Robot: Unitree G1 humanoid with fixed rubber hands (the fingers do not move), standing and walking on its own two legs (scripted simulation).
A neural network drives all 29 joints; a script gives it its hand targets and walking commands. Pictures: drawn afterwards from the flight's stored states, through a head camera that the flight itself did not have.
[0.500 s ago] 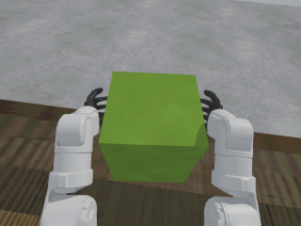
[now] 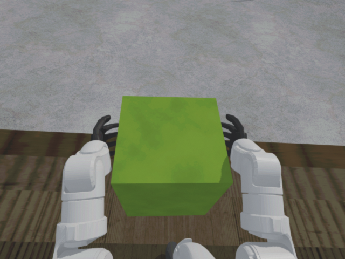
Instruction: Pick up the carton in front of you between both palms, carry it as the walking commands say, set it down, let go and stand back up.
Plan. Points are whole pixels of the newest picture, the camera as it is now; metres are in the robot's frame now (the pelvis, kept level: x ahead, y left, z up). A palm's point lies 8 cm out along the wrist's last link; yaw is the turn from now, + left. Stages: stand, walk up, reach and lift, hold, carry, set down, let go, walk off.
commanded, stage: carry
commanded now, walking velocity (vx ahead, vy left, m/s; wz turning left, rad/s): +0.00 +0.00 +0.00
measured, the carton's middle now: (168, 161) +0.35 -0.03 +0.01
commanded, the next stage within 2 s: none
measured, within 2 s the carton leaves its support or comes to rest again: neither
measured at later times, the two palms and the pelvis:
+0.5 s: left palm (93, 87) +0.64 +0.18 +0.01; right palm (185, 85) +0.65 -0.12 +0.00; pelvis +0.28 +0.01 -0.10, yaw -1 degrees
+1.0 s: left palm (105, 65) +0.90 +0.18 -0.10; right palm (173, 66) +0.89 -0.11 -0.09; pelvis +0.54 +0.06 -0.18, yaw -1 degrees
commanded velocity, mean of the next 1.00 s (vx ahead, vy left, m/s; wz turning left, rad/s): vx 0.00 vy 0.00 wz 0.00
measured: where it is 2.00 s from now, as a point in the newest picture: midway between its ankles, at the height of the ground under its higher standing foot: (148, 149)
